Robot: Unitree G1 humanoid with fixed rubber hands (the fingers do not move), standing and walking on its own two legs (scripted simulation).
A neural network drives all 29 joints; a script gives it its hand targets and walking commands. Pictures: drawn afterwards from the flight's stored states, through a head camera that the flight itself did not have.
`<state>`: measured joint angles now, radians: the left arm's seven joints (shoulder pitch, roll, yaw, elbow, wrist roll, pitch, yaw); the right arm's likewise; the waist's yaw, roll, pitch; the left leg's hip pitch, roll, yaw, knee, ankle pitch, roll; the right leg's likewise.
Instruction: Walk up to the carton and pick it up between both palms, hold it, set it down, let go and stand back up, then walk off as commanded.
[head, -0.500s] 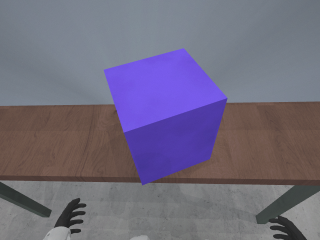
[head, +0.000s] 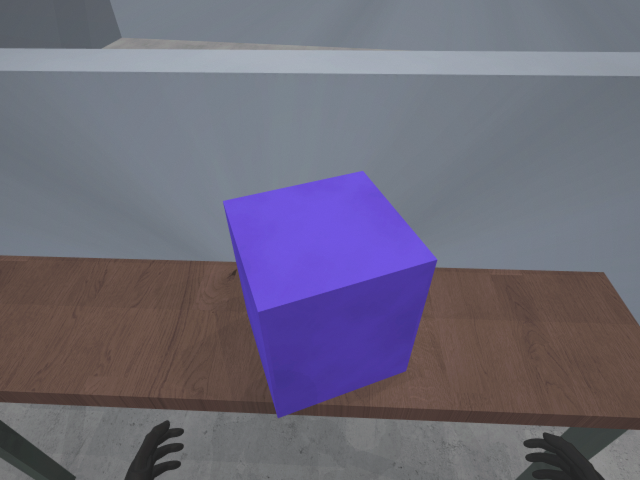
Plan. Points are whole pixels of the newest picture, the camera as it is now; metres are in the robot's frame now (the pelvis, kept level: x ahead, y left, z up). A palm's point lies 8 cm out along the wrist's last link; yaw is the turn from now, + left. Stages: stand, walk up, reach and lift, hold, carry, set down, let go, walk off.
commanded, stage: reach and lift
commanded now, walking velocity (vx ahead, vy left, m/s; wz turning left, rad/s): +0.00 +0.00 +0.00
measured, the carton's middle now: (321, 292) +0.39 +0.05 +0.03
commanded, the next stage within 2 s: none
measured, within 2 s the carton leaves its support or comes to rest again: neither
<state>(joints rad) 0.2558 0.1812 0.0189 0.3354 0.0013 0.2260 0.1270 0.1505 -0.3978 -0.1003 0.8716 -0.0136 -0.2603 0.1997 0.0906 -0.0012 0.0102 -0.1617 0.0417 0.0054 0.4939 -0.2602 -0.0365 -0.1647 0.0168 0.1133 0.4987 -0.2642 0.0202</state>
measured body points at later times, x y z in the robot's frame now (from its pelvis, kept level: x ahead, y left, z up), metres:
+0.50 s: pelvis -0.02 -0.01 +0.00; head -0.07 -0.01 +0.45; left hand +0.14 +0.22 -0.01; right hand +0.19 -0.28 -0.03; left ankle +0.01 +0.14 -0.74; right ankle +0.01 -0.14 -0.74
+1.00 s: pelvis -0.01 -0.01 +0.00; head -0.04 -0.01 +0.45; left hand +0.18 +0.20 +0.04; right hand +0.24 -0.26 +0.01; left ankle +0.01 +0.14 -0.74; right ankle +0.01 -0.14 -0.74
